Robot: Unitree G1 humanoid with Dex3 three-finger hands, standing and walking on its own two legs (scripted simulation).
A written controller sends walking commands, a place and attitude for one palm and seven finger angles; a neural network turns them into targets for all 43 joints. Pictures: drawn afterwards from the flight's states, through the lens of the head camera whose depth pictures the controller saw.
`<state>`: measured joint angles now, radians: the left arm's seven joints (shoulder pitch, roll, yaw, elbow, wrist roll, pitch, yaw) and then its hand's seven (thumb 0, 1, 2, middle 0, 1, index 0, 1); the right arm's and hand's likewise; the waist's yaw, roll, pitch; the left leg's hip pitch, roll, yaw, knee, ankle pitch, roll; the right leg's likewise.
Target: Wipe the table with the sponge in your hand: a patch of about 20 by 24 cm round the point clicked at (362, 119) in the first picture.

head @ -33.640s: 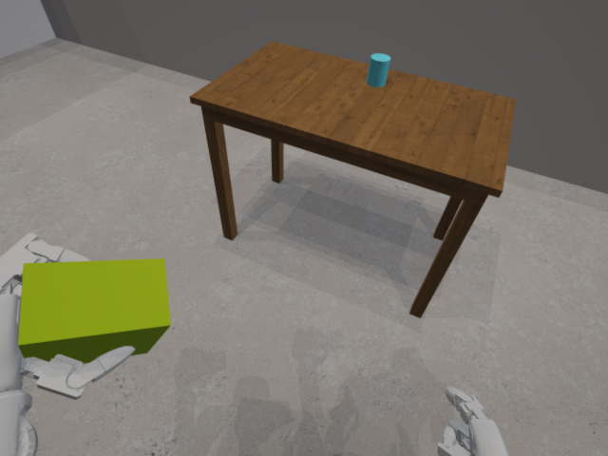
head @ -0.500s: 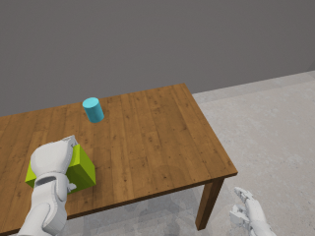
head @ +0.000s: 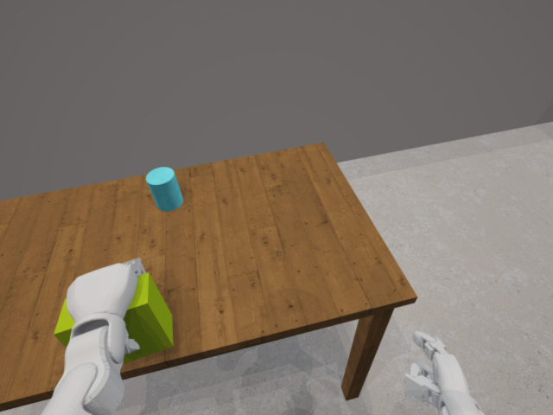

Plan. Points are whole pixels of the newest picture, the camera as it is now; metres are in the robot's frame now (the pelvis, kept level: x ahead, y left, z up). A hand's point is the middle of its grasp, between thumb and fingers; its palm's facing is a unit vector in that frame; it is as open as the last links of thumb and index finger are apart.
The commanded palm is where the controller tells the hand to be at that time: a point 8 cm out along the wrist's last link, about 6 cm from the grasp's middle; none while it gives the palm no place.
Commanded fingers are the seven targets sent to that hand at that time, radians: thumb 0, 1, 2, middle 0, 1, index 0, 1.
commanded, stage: lower the sponge onto the table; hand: left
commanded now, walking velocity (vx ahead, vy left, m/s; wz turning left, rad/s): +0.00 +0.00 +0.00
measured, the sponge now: (125, 329) +0.22 +0.29 -0.02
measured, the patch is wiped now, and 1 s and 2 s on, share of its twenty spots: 0.00 0.00 0.20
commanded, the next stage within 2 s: wipe forward along the first lane in 1.26 s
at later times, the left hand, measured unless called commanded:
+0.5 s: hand (143, 319) +0.24 +0.26 -0.01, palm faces -0.14 -0.13 -0.98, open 10.5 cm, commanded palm +0.23 +0.26 +0.07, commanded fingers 0.00 0.10 1.30 -1.20 -1.60 -1.20 -1.60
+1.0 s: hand (137, 318) +0.24 +0.27 -0.01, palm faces -0.09 -0.07 -0.99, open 10.5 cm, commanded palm +0.22 +0.26 +0.05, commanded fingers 0.00 0.10 1.30 -1.20 -1.60 -1.20 -1.60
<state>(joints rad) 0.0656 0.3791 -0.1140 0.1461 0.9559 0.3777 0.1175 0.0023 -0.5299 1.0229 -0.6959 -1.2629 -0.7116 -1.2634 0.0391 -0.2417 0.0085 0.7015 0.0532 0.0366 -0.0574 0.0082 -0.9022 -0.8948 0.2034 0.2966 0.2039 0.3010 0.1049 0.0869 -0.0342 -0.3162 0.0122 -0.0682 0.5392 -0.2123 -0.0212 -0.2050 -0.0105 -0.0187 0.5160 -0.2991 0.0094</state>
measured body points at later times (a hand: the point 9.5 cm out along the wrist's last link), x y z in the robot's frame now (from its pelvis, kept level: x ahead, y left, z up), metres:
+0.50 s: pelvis +0.00 +0.00 +0.00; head +0.00 -0.03 +0.45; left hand +0.24 +0.26 +0.05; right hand +0.22 -0.23 -0.09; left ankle +0.05 +0.13 -0.73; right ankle -0.01 -0.13 -0.73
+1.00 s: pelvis +0.00 +0.00 -0.01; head +0.00 -0.02 +0.44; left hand +0.24 +0.27 +0.04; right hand +0.22 -0.23 -0.10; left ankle +0.05 +0.13 -0.73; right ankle -0.01 -0.13 -0.73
